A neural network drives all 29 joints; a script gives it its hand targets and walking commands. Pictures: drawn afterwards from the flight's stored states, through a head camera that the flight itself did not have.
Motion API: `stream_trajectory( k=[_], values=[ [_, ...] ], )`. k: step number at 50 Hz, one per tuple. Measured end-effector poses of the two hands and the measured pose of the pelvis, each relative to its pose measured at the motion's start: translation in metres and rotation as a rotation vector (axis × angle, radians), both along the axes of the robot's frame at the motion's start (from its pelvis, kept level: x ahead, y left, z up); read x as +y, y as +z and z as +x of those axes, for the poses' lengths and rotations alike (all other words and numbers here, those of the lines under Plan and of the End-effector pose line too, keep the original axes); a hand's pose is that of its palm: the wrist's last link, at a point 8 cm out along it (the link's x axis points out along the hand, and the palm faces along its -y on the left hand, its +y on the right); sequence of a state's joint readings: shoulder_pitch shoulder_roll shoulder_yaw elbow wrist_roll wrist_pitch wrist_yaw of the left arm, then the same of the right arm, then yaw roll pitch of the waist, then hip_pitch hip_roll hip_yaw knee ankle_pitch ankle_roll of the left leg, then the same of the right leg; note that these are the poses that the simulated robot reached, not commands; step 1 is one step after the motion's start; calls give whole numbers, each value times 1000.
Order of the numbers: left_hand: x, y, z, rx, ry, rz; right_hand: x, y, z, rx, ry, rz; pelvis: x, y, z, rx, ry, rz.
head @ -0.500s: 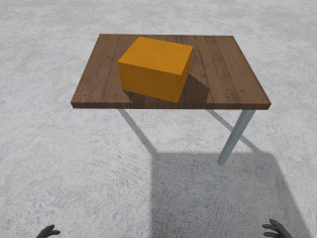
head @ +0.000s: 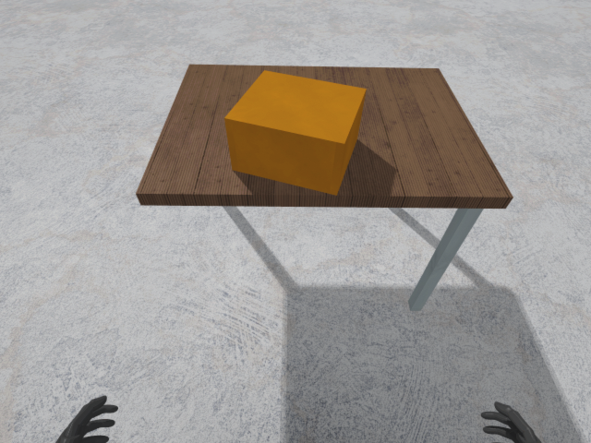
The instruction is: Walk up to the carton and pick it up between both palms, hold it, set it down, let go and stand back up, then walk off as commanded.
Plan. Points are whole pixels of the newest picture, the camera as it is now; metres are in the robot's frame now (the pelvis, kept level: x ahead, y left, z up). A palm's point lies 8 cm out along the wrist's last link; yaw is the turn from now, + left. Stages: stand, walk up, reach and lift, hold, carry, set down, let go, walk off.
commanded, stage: stand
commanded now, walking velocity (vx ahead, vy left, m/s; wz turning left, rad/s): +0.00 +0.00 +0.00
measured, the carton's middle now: (298, 129) +0.81 -0.02 -0.05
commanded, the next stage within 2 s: none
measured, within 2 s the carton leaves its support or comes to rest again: neither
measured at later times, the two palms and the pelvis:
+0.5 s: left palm out of the picture +0.12 +0.31 -0.08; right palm out of the picture +0.09 -0.31 -0.09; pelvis -0.01 +0.00 +0.00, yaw +0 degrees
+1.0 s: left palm out of the picture +0.11 +0.31 -0.08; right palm out of the picture +0.09 -0.30 -0.09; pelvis -0.01 +0.00 +0.00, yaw +0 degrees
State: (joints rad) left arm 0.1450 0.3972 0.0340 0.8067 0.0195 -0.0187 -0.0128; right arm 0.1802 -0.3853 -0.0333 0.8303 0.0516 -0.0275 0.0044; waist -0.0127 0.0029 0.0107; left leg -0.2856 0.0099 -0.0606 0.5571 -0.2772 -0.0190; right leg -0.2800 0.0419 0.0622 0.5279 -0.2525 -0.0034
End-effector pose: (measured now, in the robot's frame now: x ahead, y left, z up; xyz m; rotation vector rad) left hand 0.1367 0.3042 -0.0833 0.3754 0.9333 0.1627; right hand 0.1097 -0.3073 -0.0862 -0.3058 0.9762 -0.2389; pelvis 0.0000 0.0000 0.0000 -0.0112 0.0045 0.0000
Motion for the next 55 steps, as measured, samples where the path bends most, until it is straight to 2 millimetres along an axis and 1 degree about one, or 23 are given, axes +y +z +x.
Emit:
stream_trajectory(
  k=[6, 23, 39, 55],
  values=[
    [1, 1, -2, -3, 0, -1, 1, 1, -2, -2, 1, 0, 1, 1, -3, 0, 0, -1],
    [3, 0, -19, 16, 13, 1, 1, -1, -18, 17, -7, 7, 1, 2, -13, -8, 1, -1],
    [7, -2, -22, 30, 19, -3, 5, 0, -20, 26, -8, 6, 5, 3, -13, -5, 1, -6],
    [6, -1, -24, 34, 22, 1, 3, -1, -22, 30, -10, 10, 3, 4, -14, -6, 1, -3]
  ],
)
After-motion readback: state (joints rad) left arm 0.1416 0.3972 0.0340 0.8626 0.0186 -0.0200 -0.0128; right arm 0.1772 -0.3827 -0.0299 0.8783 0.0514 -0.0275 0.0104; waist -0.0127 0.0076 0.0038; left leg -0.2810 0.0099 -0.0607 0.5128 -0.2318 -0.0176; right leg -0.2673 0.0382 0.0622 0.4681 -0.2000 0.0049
